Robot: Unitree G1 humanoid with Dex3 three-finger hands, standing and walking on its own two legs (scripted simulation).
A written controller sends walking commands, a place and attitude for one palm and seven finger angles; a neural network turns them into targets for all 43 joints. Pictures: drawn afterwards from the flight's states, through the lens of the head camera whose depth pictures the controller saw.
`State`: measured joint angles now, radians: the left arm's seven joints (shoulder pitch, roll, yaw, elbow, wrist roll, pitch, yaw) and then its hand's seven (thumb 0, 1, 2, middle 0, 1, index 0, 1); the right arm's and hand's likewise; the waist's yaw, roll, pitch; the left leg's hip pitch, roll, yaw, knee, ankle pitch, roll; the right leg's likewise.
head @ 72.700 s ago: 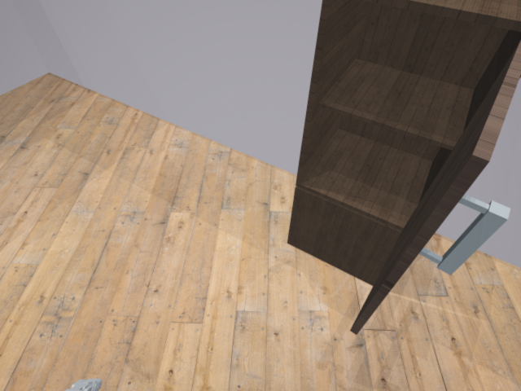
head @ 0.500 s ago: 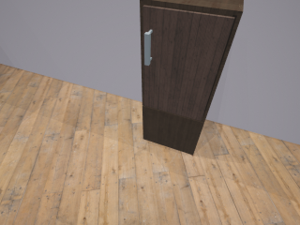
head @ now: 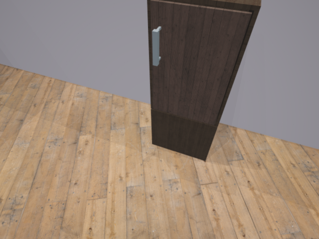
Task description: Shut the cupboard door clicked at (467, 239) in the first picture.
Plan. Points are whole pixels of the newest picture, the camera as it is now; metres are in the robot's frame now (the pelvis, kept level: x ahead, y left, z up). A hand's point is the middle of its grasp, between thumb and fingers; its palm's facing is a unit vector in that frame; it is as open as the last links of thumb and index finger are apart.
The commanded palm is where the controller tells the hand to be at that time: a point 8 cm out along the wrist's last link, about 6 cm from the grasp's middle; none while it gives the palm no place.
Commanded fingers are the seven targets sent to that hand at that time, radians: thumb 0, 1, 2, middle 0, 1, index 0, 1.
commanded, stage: look to check the result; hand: left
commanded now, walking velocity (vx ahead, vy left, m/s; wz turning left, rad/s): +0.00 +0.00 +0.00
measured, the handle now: (157, 46) +0.86 +0.05 +0.07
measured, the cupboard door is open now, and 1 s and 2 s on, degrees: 0 0 0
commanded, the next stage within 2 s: stand and wait in 0.22 s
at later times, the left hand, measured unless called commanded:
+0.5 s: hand out of the picture -0.02 +0.17 -0.18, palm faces +0.02 -0.98 -0.19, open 7.3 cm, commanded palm none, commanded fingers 0.00 0.90 0.90 -0.20 -0.30 -0.20 -0.30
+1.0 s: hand out of the picture -0.01 +0.16 -0.17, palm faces +0.02 -0.98 -0.21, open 7.3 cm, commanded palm none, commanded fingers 0.00 0.90 0.90 -0.20 -0.30 -0.20 -0.30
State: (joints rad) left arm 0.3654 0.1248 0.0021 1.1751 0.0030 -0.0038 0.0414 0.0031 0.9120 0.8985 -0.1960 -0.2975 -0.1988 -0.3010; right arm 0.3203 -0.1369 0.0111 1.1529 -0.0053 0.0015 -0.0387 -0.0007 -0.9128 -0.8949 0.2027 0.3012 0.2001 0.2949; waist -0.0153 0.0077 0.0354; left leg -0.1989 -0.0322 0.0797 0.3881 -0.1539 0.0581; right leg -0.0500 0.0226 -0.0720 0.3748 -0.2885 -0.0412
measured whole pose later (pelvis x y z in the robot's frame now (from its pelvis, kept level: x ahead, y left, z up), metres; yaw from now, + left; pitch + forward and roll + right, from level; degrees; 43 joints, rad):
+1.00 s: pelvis +0.01 -0.01 +0.00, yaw +0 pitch -2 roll +0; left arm 0.30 0.16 0.00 1.16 0.00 -0.01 0.03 0.00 0.91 0.90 -0.20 -0.30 -0.20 -0.30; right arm 0.26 -0.18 0.01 1.15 -0.01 0.00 -0.03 0.00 -0.91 -0.89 0.20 0.30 0.20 0.30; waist -0.01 0.01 0.05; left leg -0.17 -0.02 0.07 0.37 -0.16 0.04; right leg -0.01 0.03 -0.07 0.33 -0.29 -0.05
